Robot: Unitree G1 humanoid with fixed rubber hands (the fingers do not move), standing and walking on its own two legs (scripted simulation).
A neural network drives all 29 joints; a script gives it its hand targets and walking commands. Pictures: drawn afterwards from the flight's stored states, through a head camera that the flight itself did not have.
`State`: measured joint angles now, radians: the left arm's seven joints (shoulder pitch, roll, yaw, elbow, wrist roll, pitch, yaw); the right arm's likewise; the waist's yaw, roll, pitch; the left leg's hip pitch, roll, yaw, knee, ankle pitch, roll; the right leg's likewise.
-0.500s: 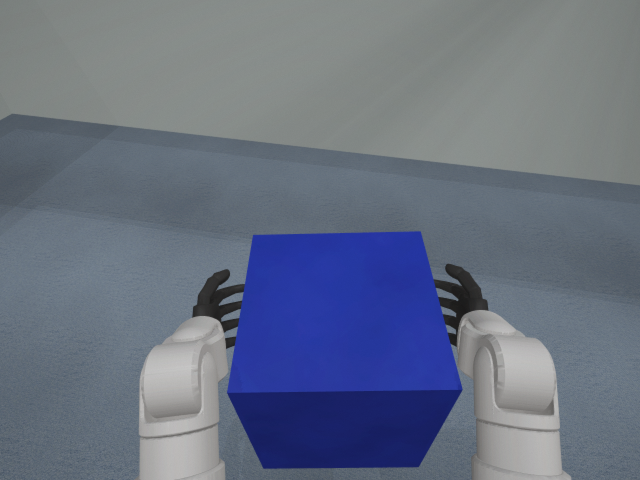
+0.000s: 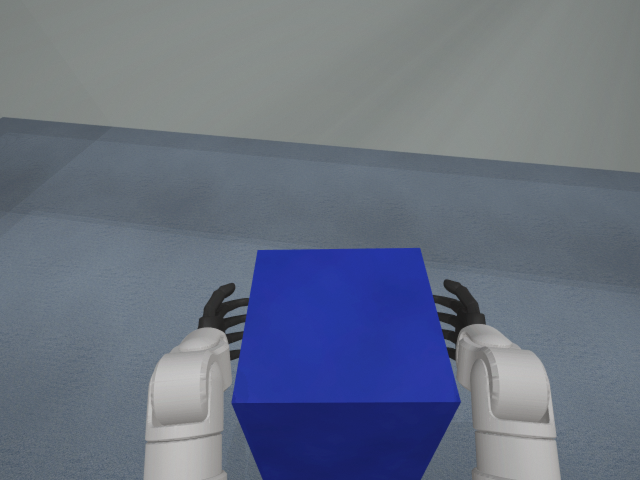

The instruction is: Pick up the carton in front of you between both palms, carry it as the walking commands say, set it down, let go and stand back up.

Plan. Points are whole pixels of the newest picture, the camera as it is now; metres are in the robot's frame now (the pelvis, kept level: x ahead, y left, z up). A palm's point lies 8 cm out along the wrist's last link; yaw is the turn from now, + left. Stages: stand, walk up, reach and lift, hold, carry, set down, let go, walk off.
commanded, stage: carry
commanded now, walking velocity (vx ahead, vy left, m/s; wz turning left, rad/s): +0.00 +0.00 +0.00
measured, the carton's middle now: (339, 369) +0.26 +0.00 +0.00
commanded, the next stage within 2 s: hold in 0.82 s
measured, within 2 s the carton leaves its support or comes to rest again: neither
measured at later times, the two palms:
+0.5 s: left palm (220, 371) +0.24 +0.14 +0.04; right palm (469, 367) +0.24 -0.16 +0.04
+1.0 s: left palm (234, 374) +0.23 +0.13 +0.05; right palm (491, 383) +0.22 -0.17 +0.05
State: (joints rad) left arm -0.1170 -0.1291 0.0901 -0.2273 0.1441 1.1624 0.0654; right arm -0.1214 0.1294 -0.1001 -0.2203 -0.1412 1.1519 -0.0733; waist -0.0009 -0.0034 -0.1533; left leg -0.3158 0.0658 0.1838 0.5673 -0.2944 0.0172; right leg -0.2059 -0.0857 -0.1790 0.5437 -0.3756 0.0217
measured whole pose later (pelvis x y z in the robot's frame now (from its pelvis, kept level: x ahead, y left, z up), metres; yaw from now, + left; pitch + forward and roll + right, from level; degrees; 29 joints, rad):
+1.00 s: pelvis -0.05 -0.01 +0.01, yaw -3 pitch -6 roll +0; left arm -0.19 -0.14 0.15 0.15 0.25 0.74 0.02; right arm -0.20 0.14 -0.17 0.19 -0.25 0.71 -0.01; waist 0.00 -0.01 0.04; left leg -0.14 0.03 0.02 0.39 -0.15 -0.01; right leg -0.07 -0.01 -0.05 0.40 -0.23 -0.01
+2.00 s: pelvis -0.06 +0.00 -0.02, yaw -7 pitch +11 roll +0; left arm -0.48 -0.17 0.44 0.52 0.39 0.30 -0.04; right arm -0.48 0.21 -0.45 0.54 -0.38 0.28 0.00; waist 0.03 -0.03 0.08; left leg -0.63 -0.02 -0.04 0.68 -0.24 0.00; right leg -0.59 0.04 0.07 0.71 -0.31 0.00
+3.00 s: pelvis -0.13 +0.01 -0.28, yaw -9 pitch +46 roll -2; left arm -0.96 0.02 0.42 0.69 0.15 0.22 0.08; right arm -1.02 -0.02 -0.38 0.78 -0.13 0.19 -0.10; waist 0.04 -0.04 -0.12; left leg -2.09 -0.10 -0.09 1.76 -0.48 -0.06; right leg -2.04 0.15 0.07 1.79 -0.57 0.06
